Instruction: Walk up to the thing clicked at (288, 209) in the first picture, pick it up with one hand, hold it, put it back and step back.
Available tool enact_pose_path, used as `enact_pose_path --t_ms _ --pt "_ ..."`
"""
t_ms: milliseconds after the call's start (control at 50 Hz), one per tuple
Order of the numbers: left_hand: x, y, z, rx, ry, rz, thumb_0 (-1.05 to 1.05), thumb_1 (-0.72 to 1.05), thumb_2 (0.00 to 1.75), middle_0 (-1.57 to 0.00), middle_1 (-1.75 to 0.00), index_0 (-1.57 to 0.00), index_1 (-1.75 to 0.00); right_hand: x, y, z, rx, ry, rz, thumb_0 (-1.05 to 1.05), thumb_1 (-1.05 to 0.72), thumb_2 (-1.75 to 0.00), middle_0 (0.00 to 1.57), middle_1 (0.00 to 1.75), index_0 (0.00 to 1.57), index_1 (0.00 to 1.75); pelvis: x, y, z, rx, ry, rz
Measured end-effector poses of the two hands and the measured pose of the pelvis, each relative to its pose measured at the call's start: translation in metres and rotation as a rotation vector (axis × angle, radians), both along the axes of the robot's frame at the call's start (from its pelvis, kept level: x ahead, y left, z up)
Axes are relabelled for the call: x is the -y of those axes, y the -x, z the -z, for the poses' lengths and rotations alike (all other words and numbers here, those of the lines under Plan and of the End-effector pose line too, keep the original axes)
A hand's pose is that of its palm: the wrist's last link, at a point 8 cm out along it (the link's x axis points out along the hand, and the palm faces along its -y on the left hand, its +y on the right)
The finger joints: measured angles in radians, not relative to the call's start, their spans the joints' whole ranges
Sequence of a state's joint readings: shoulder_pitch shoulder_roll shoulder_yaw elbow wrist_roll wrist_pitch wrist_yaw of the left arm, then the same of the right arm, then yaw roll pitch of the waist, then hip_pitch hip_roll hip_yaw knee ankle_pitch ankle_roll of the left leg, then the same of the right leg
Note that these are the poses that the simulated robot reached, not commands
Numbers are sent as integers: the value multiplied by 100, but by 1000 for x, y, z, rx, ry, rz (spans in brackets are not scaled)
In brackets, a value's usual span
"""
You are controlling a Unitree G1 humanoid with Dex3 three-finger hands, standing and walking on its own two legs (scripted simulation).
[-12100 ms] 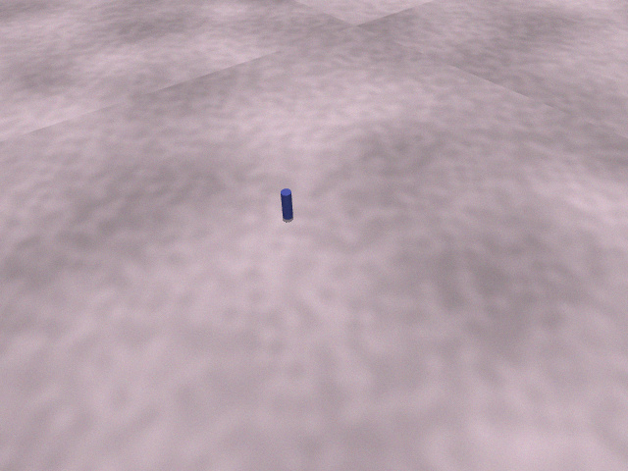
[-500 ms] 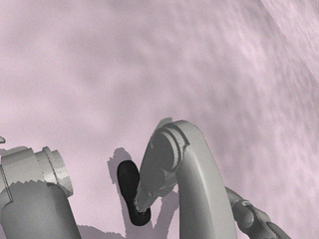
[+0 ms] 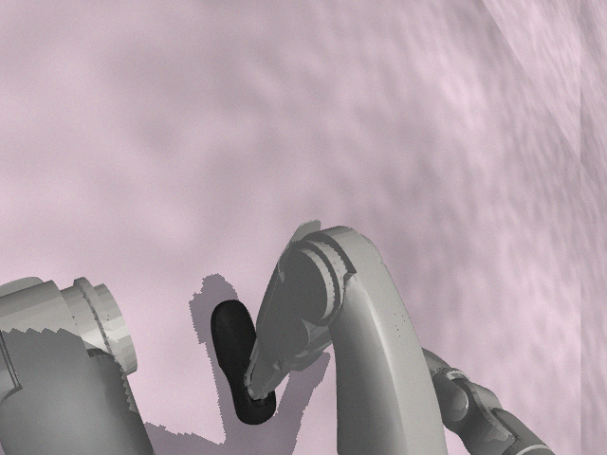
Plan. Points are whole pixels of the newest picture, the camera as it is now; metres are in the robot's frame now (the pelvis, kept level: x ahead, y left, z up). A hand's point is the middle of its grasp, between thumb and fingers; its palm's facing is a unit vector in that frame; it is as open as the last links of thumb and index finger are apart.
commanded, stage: close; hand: left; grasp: from the side
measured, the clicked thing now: out of the picture +0.47 +0.30 -0.22
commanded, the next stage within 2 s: settle in 0.40 s
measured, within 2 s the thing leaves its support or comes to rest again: leaves its support in 0.90 s
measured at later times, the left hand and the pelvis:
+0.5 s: hand out of the picture +0.44 +0.29 -0.19, palm faces +0.33 -0.94 -0.04, open 8.0 cm; pelvis +0.00 +0.00 +0.00, yaw -1 degrees
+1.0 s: hand out of the picture +0.45 +0.30 -0.15, palm faces +0.33 -0.94 -0.01, open 6.9 cm; pelvis +0.00 +0.00 +0.01, yaw +0 degrees
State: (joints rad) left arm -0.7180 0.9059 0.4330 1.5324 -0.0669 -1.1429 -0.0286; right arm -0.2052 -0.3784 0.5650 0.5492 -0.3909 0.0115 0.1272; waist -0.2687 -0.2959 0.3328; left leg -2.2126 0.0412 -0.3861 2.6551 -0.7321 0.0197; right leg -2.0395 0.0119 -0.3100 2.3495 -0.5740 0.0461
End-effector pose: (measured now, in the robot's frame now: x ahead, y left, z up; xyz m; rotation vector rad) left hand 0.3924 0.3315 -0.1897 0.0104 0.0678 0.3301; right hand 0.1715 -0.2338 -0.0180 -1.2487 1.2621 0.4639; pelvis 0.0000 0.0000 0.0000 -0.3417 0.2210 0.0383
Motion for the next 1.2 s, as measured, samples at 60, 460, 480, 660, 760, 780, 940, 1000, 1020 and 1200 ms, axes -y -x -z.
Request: enact_pose_path --t_ms 60,460,480,660,760,780,940,1000,1020,1200 --pt "-1 -2 -1 0 -5 -4 -1 -2 40 -38 -34 -36 -35 0 0 0 -3 3 1 -1 -89 -90 20 30 21 30 0 0 -1 -1 1 1" --pt "-5 -11 -4 -9 -17 -9 -1 13 75 -72 -82 -74 -85 3 6 -3 -24 20 15 -1 -87 -90 20 30 21 30 0 0 -4 -12 6 8" --pt "-5 -11 -4 -9 -17 -8 -1 10 77 -73 -84 -75 -87 3 6 -3 -25 21 15 -1 -87 -90 20 30 21 30 1 0 -5 -12 6 9" --pt "-3 -13 -4 -15 -11 -7 -4 -11 91 -80 -104 -83 -108 5 3 -5 -25 27 8 -1 -89 -90 20 30 21 30 2 -1 -6 -16 7 8" --pt "-2 -14 -6 -1 -8 -2 -5 -20 98 -83 -114 -87 -117 5 2 -4 -23 24 7 -1 -90 -90 20 30 21 30 2 -1 -7 -16 6 7" --pt "-2 -15 -7 5 -8 -1 -5 -21 100 -84 -116 -88 -119 5 2 -4 -22 23 9 -1 -90 -90 20 30 21 30 2 0 -7 -17 5 7" --pt "-6 -21 -25 51 -10 -9 -3 -12 117 -90 -121 -95 -123 5 3 -1 -5 1 53 -1 -90 -90 20 30 21 30 2 -1 -8 -31 -3 2" --pt "-8 -22 -36 68 -16 -7 -3 -12 117 -91 -120 -95 -122 5 4 1 6 -17 87 -1 -90 -90 20 30 21 30 2 -2 -10 -46 -10 -3" --pt "-9 -22 -41 72 -18 -5 -3 -12 117 -91 -120 -95 -122 5 4 1 11 -24 99 -1 -90 -90 20 30 21 30 2 -2 -10 -52 -13 -4" --pt "-24 -19 -88 92 -45 6 -3 -13 118 -92 -119 -97 -121 8 7 6 61 -102 225 -1 -90 -90 20 30 21 30 4 -5 -17 -114 -42 -21"
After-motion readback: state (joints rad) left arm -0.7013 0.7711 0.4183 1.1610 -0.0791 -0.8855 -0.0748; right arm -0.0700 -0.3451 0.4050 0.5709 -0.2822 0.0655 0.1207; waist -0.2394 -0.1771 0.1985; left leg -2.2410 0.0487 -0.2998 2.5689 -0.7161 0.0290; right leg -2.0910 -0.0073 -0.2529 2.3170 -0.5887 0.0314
